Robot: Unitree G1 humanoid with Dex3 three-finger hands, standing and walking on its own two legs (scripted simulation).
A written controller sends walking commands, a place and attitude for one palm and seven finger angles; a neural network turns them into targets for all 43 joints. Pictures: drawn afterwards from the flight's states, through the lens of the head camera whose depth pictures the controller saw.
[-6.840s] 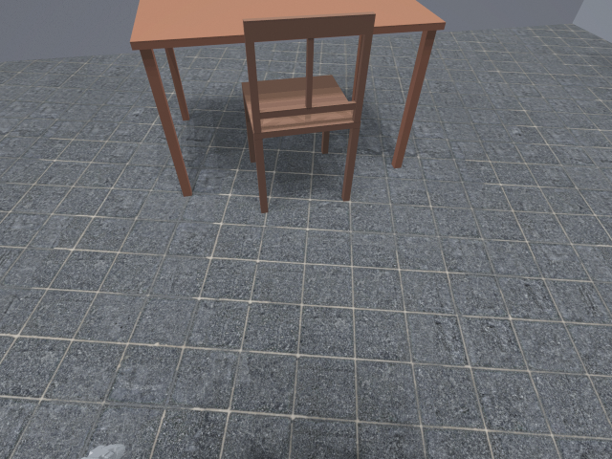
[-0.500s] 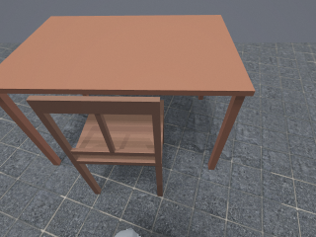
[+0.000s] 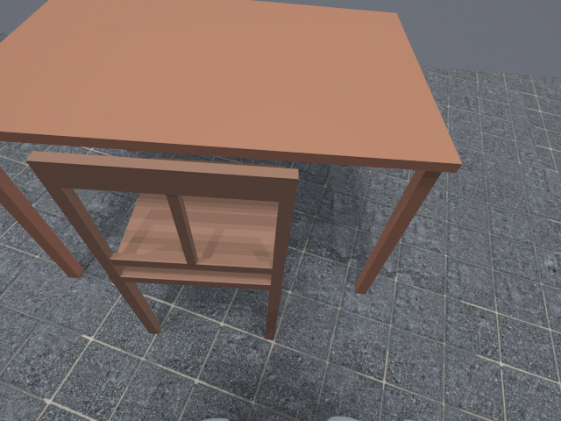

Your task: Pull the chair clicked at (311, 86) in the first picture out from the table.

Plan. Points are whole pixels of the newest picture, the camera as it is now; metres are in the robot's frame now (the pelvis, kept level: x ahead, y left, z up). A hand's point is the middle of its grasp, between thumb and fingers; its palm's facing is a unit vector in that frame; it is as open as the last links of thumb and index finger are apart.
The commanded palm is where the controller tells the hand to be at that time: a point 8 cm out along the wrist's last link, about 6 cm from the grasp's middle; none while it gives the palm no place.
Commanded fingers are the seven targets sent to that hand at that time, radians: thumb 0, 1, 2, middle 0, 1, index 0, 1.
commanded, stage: come to a stop and stand still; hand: left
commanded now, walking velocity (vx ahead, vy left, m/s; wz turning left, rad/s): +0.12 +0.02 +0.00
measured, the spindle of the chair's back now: (184, 230) +0.47 +0.23 -0.12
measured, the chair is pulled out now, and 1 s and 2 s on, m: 0.00 0.00 0.00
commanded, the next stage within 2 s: look again from close up in 0.46 s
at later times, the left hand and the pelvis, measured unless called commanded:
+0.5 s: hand out of the picture -0.04 +0.13 -0.16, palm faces +0.10 -0.97 -0.23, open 7.3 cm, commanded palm none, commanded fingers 0.00 0.90 0.90 -0.20 -0.30 -0.20 -0.30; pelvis -0.02 -0.04 +0.01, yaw +2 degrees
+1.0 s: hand out of the picture -0.05 +0.22 -0.19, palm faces +0.03 -0.98 -0.18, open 7.4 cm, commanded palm none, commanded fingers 0.00 0.90 0.90 -0.20 -0.30 -0.20 -0.30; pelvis -0.06 +0.05 -0.01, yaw +0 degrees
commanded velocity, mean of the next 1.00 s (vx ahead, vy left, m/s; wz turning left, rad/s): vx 0.03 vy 0.06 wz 0.00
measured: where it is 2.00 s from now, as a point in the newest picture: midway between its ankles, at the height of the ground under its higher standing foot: outside the picture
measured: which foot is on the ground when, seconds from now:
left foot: down 0.00-0.16, up 0.18-0.58, down 0.60-1.00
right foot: up 0.00-0.12, down 0.14-1.00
